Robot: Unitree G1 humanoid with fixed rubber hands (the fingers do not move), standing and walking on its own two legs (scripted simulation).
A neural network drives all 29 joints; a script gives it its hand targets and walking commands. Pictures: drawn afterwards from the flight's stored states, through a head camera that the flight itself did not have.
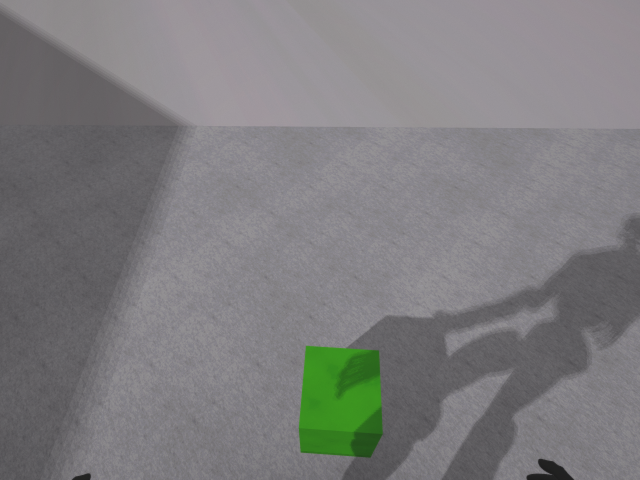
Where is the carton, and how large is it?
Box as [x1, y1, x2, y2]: [299, 346, 382, 457]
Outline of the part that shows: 306,346 299,420 301,452 369,457 382,434 378,350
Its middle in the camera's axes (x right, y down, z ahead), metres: +0.06 +0.46 +1.09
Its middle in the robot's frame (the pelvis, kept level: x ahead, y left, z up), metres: +0.43 -0.05 -0.65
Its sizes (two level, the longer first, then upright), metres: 0.210 0.200 0.250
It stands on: the floor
